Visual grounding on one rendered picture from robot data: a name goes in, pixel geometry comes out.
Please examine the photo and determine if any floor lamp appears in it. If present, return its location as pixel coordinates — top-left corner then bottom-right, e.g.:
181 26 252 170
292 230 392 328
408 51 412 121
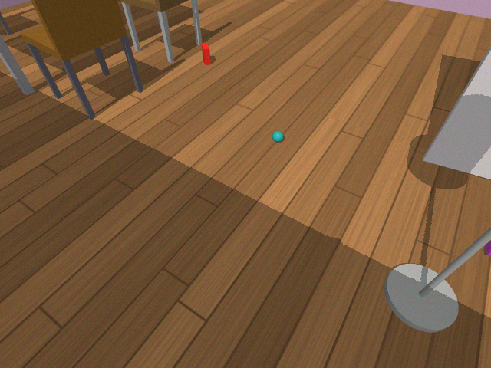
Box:
384 228 491 333

